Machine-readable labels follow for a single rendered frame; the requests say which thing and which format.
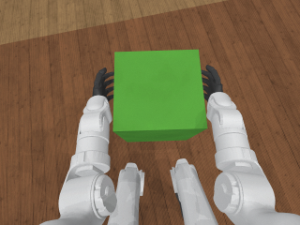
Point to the right robot forearm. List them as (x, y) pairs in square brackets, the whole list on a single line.
[(233, 152)]

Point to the left robot shin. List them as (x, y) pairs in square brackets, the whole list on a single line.
[(131, 165)]

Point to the robot left upper arm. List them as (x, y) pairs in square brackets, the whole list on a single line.
[(86, 200)]

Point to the robot right upper arm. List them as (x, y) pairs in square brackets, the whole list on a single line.
[(248, 199)]

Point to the right robot hand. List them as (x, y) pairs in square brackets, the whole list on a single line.
[(213, 82)]

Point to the right robot foot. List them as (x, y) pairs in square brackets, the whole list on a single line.
[(176, 194)]

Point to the carton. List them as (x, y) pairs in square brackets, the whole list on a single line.
[(158, 96)]

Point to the left robot hand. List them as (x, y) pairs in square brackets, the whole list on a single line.
[(100, 85)]

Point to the left robot forearm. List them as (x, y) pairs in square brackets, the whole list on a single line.
[(92, 148)]

